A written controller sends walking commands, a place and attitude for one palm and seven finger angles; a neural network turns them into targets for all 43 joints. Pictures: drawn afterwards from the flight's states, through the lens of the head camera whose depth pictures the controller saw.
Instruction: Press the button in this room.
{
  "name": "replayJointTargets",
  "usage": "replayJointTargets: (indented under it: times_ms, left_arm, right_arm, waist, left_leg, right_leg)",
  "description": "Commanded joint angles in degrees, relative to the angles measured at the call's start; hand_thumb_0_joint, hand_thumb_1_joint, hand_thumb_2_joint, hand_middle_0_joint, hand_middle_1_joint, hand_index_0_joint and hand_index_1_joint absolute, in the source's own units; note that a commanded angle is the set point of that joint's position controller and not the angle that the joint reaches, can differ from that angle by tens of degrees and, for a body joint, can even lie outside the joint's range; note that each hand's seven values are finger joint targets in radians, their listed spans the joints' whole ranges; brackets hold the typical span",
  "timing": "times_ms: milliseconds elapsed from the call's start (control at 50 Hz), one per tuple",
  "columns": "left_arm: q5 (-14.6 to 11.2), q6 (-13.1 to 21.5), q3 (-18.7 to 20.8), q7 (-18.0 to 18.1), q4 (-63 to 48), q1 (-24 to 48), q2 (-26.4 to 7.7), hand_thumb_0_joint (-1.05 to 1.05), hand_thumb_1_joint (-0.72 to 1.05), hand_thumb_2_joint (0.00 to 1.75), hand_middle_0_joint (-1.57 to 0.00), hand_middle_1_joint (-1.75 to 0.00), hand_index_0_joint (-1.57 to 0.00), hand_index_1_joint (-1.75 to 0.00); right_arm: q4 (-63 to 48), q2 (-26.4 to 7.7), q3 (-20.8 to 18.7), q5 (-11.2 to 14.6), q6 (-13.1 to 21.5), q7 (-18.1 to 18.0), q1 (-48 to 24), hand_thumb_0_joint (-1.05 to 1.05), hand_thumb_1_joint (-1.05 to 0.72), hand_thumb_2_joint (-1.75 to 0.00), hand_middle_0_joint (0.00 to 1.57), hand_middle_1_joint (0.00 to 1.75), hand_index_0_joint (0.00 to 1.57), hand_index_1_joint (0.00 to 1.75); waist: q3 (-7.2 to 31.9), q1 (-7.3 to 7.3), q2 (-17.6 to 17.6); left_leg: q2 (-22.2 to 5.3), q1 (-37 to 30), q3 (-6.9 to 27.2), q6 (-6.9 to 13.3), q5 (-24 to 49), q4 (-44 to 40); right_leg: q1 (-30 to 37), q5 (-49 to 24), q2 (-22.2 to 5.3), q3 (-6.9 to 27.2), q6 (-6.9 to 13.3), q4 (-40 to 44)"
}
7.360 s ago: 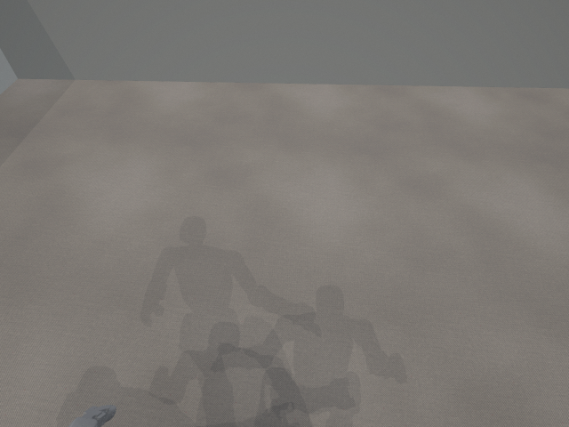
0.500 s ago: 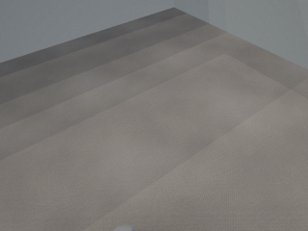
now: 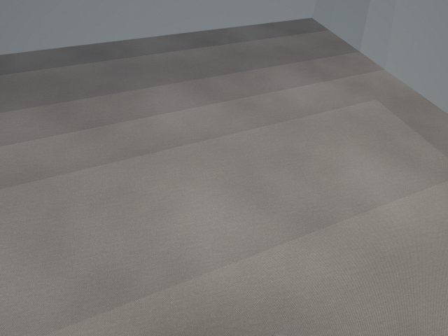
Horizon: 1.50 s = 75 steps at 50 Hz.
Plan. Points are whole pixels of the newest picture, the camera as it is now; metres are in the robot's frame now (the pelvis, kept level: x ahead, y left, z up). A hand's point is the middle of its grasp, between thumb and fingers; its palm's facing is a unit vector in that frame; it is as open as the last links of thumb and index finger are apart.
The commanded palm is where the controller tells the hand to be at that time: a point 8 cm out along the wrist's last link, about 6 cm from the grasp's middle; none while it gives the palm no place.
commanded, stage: turn or walk to find it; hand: left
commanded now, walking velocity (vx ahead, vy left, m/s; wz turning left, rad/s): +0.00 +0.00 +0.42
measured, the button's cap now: out of the picture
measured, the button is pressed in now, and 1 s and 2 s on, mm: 0 0 0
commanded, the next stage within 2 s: none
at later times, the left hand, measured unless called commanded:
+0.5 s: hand out of the picture -0.01 +0.14 -0.15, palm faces +0.25 -0.93 -0.26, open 7.3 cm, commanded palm none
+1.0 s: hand out of the picture -0.11 +0.22 -0.17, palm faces +0.46 -0.85 -0.25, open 7.4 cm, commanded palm none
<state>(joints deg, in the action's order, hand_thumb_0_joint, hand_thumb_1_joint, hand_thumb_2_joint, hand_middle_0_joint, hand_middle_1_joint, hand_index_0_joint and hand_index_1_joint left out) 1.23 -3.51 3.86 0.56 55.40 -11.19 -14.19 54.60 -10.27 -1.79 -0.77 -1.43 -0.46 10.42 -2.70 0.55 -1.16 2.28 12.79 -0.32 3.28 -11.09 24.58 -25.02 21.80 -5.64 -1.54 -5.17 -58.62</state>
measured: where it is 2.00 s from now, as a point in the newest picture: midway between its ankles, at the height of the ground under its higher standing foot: outside the picture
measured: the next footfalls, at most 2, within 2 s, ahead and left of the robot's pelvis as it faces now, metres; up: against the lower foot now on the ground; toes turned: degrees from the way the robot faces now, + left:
right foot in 0.20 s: +0.02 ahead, -0.14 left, +0.00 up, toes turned +2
left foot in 0.70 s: -0.06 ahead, +0.10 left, +0.00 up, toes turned +24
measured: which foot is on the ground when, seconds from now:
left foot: down 0.00-0.22, up 0.24-0.68, down 0.70-1.00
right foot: up 0.00-0.18, down 0.20-0.70, up 0.72-1.00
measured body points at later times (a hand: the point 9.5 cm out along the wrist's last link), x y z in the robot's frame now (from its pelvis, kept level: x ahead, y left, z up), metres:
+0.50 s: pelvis -0.03 -0.06 +0.00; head -0.01 -0.08 +0.45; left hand -0.02 +0.19 -0.13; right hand +0.04 -0.31 -0.17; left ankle -0.10 +0.10 -0.65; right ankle -0.02 -0.15 -0.74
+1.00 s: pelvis -0.08 -0.01 +0.00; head -0.06 +0.02 +0.45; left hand -0.13 +0.26 -0.15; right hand +0.11 -0.19 -0.13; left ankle -0.10 +0.08 -0.74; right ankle -0.03 -0.16 -0.67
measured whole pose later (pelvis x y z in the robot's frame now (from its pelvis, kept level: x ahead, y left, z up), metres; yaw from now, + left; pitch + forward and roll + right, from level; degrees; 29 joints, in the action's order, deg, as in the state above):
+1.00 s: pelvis -0.08 -0.01 +0.00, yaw +24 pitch -1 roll -1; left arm 1.1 -3.5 3.7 0.5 55.5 -11.1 -14.7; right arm 54.2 -10.5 -1.7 -0.7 -1.3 -0.4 9.5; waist -3.3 1.1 -1.5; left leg 2.0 11.5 0.0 2.8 -12.2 24.9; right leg -25.8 21.4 -5.9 -1.6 -5.3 -61.0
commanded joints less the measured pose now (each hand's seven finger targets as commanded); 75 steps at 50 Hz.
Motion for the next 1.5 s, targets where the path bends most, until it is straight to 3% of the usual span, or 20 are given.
replayJointTargets:
  times_ms: [0, 140, 160, 200, 220, 320, 560, 640, 660, 680, 700, 720, 840, 1060, 1160, 1180, 1200, 1220, 1320, 1480]
  left_arm:
    - [-0.4, 1.4, 0.4, 0.5, -5.8, 3.3, -3.0, 0.0, 0.9, 0.9, -0.2, -0.3, -0.2, -0.3]
    - [-0.9, 2.6, 0.3, 0.9, -5.0, -2.7, -2.8, 0.0, 0.9, 0.9, -0.2, -0.3, -0.2, -0.3]
    - [-0.7, 3.1, 0.7, 1.1, -4.7, -4.5, -4.3, 0.0, 0.9, 0.9, -0.2, -0.3, -0.2, -0.3]
    - [0.3, 3.5, 2.1, 1.7, -5.5, -5.0, -11.9, 0.0, 0.9, 0.9, -0.2, -0.3, -0.2, -0.3]
    - [-0.1, 3.1, 1.8, 1.8, -6.5, -2.9, -11.0, 0.0, 0.9, 0.9, -0.2, -0.3, -0.2, -0.3]
    - [-0.4, 4.0, 0.2, 1.5, -7.5, 4.2, -4.7, 0.0, 0.9, 0.9, -0.2, -0.3, -0.2, -0.3]
    - [0.7, 3.8, 1.6, 1.4, -3.1, -6.4, -8.8, 0.0, 0.9, 0.9, -0.2, -0.3, -0.2, -0.3]
    - [0.2, 3.3, 1.9, 1.2, -2.5, -4.1, -9.4, 0.0, 0.9, 0.9, -0.2, -0.3, -0.2, -0.3]
    - [-0.4, 2.9, 1.6, 1.0, -2.9, -4.2, -8.1, 0.0, 0.9, 0.9, -0.2, -0.3, -0.2, -0.3]
    - [-0.8, 2.5, 1.0, 0.7, -4.6, -4.8, -4.6, 0.0, 0.9, 0.9, -0.2, -0.3, -0.2, -0.3]
    - [-0.4, 1.9, -0.2, 0.9, -6.1, -1.6, -2.9, 0.0, 0.9, 0.9, -0.2, -0.3, -0.2, -0.3]
    - [-0.2, 1.4, 0.0, 1.0, -6.2, 0.1, -4.2, 0.0, 0.9, 0.9, -0.2, -0.3, -0.2, -0.3]
    - [-0.2, 1.5, 0.7, 0.0, -2.7, -1.6, -4.6, 0.0, 0.9, 0.9, -0.2, -0.3, -0.2, -0.3]
    - [-0.6, 1.7, 0.1, 0.7, -6.6, 4.1, -2.8, 0.0, 0.9, 0.9, -0.2, -0.3, -0.2, -0.3]
    - [-1.0, 2.7, 0.4, 0.9, -5.4, -2.1, -3.2, 0.0, 0.9, 0.9, -0.2, -0.3, -0.2, -0.3]
    - [-0.7, 3.3, 0.8, 1.1, -5.1, -4.0, -5.1, 0.0, 0.9, 0.9, -0.2, -0.3, -0.2, -0.3]
    - [0.2, 3.8, 1.8, 1.6, -5.0, -5.6, -10.1, 0.0, 0.9, 0.9, -0.2, -0.3, -0.2, -0.3]
    - [0.1, 3.7, 2.0, 1.7, -6.0, -4.7, -12.6, 0.0, 0.9, 0.9, -0.2, -0.3, -0.2, -0.3]
    - [-0.5, 3.9, 0.2, 1.5, -7.8, 5.1, -4.7, 0.0, 0.9, 0.9, -0.2, -0.3, -0.2, -0.3]
    - [0.1, 4.3, 0.8, 1.6, -4.6, -3.6, -6.1, 0.0, 0.9, 0.9, -0.2, -0.3, -0.2, -0.3]
  right_arm:
    - [-2.6, -12.2, -3.8, -0.6, 0.7, -0.5, 4.0, 0.0, -0.9, -0.9, 0.2, 0.3, 0.2, 0.3]
    - [-3.3, -11.8, -4.3, -0.5, 0.1, -0.1, 1.9, 0.0, -0.9, -0.9, 0.2, 0.3, 0.2, 0.3]
    - [-3.5, -10.5, -4.2, -0.1, 0.1, 0.2, 1.7, 0.0, -0.9, -0.9, 0.2, 0.3, 0.2, 0.3]
    - [-5.8, -6.5, -3.7, 0.0, -0.1, 0.4, 0.8, 0.0, -0.9, -0.9, 0.2, 0.3, 0.2, 0.3]
    - [-5.5, -9.0, -4.5, -0.5, -0.8, 0.5, 0.1, 0.0, -0.9, -0.9, 0.2, 0.3, 0.2, 0.3]
    - [-0.3, -7.1, -4.4, -0.7, -2.3, 1.5, 6.6, 0.0, -0.9, -0.9, 0.2, 0.3, 0.2, 0.3]
    - [-2.3, -5.8, -2.4, 0.2, -1.2, 1.1, -2.8, 0.0, -0.9, -0.9, 0.2, 0.3, 0.2, 0.3]
    - [-1.6, -6.7, -2.4, 0.3, -0.1, 0.9, 2.0, 0.0, -0.9, -0.9, 0.2, 0.3, 0.2, 0.3]
    - [-1.1, -9.3, -2.8, 0.2, 0.5, 1.0, 4.0, 0.0, -0.9, -0.9, 0.2, 0.3, 0.2, 0.3]
    - [-1.3, -15.0, -4.1, -0.3, 1.0, 0.7, 5.6, 0.0, -0.9, -0.9, 0.2, 0.3, 0.2, 0.3]
    - [-0.6, -18.0, -4.8, -0.1, 0.4, 0.3, 8.0, 0.0, -0.9, -0.9, 0.2, 0.3, 0.2, 0.3]
    - [-0.7, -17.1, -4.4, -0.2, 0.2, 0.1, 7.4, 0.0, -0.9, -0.9, 0.2, 0.3, 0.2, 0.3]
    - [-2.9, -12.4, -2.8, 0.0, 1.2, -0.8, 0.2, 0.0, -0.9, -0.9, 0.2, 0.3, 0.2, 0.3]
    - [-2.8, -12.5, -3.9, -0.8, 0.5, -0.4, 3.7, 0.0, -0.9, -0.9, 0.2, 0.3, 0.2, 0.3]
    - [-3.5, -12.0, -4.2, -0.4, 0.1, -0.1, 1.6, 0.0, -0.9, -0.9, 0.2, 0.3, 0.2, 0.3]
    - [-3.7, -10.3, -4.1, 0.0, 0.2, 0.2, 1.8, 0.0, -0.9, -0.9, 0.2, 0.3, 0.2, 0.3]
    - [-4.6, -6.6, -3.5, 0.4, 0.2, 0.5, 2.7, 0.0, -0.9, -0.9, 0.2, 0.3, 0.2, 0.3]
    - [-5.8, -7.3, -3.9, 0.0, -0.1, 0.4, 1.4, 0.0, -0.9, -0.9, 0.2, 0.3, 0.2, 0.3]
    - [-0.4, -7.1, -4.5, -0.7, -2.2, 1.4, 6.5, 0.0, -0.9, -0.9, 0.2, 0.3, 0.2, 0.3]
    - [-0.9, -6.9, -3.7, -0.6, -2.3, 1.3, 2.1, 0.0, -0.9, -0.9, 0.2, 0.3, 0.2, 0.3]
  waist:
    - [3.3, -2.96, 8.5]
    - [7.2, 0.3, 7.9]
    - [7.9, 1.12, 4.3]
    - [4.8, 2.51, -16.2]
    - [3.1, 1.81, -9.1]
    - [-2.0, -3.15, -5.9]
    - [3.1, 2.61, -10.4]
    - [6.1, -0.58, -9.2]
    - [7.7, -1.93, -2.3]
    - [8.1, -2.9, 14.5]
    - [7.3, -4.22, 18.3]
    - [5.4, -4.04, 12.0]
    - [3.2, -0.89, 8.7]
    - [3.5, -2.84, 9.5]
    - [6.1, 0.52, 8.3]
    - [7.4, 1.36, 3.4]
    - [8.2, 2.03, -10.5]
    - [5.7, 2.47, -15.5]
    - [-1.9, -3.16, -5.5]
    - [0.7, 0.57, -7.9]
  left_leg:
    - [-16.0, -6.6, 18.0, 7.1, 14.4, -6.9]
    - [-11.7, 2.2, 19.2, 4.1, 13.9, -1.1]
    - [-8.8, 7.4, 17.0, 1.2, 7.9, 1.7]
    - [2.4, 22.7, 3.7, -4.9, -20.5, 24.0]
    - [-0.2, 19.7, 5.6, -4.7, -20.3, 33.5]
    - [-2.5, 19.7, 3.6, -6.4, -7.4, 46.1]
    - [-4.5, 12.6, -2.5, -7.3, -16.3, 21.4]
    - [-3.5, 0.4, -4.6, -5.9, -4.3, 3.0]
    - [-5.8, -7.6, -1.7, -4.8, 4.2, -3.5]
    - [-19.6, -15.6, 16.1, 0.5, 20.3, -5.7]
    - [-25.9, -13.2, 20.4, 6.0, 34.6, -5.1]
    - [-25.8, -9.4, 16.2, 7.0, 30.8, -4.9]
    - [-15.1, -7.8, 9.4, 4.1, 25.6, -5.8]
    - [-15.7, -5.1, 19.4, 7.2, 17.9, -5.5]
    - [-11.3, 4.4, 19.9, 3.8, 14.0, -0.4]
    - [-8.1, 9.3, 17.3, 0.8, 7.5, 3.2]
    - [-0.9, 20.0, 8.7, -3.3, -8.7, 14.4]
    - [1.8, 21.4, 4.4, -5.0, -21.6, 27.0]
    - [-2.8, 19.0, 4.2, -6.0, -8.9, 45.7]
    - [-4.7, 18.8, 1.7, -8.1, -10.8, 37.6]
  right_leg:
    - [-3.4, 3.7, 0.9, 0.7, 0.1, 6.4]
    - [14.8, -6.3, 3.9, -0.8, 1.8, 31.1]
    - [21.7, -10.5, 1.4, 0.8, 2.4, 38.1]
    - [23.8, -11.6, -21.3, 22.4, 12.2, 44.8]
    - [15.3, -10.6, -22.6, 19.0, 14.9, 45.3]
    - [10.6, -11.3, -10.5, 3.1, 9.6, 43.9]
    - [21.9, -33.2, -15.4, 0.1, 13.6, 36.2]
    - [18.3, -31.8, -13.6, -4.3, 9.3, 28.4]
    - [12.6, -25.4, -11.3, -6.9, 6.3, 21.7]
    - [-2.7, -0.4, -3.8, -9.5, 1.9, 10.4]
    - [-6.3, 15.9, -1.1, -5.3, 0.9, 2.7]
    - [-4.8, 13.5, -2.1, -2.4, 1.6, -1.9]
    - [-5.8, -0.1, -0.9, -0.1, 0.2, -6.5]
    - [-0.4, 4.4, 1.7, 0.8, 0.5, 10.0]
    - [16.4, -7.5, 3.7, -0.7, 1.7, 31.4]
    - [23.5, -10.9, 0.4, 2.0, 2.5, 38.4]
    - [30.5, -9.9, -13.2, 15.5, 6.7, 42.6]
    - [22.8, -15.6, -22.7, 22.3, 12.7, 44.0]
    - [10.2, -11.5, -11.4, 4.4, 10.0, 43.8]
    - [19.0, -18.4, -13.6, 2.0, 12.0, 41.9]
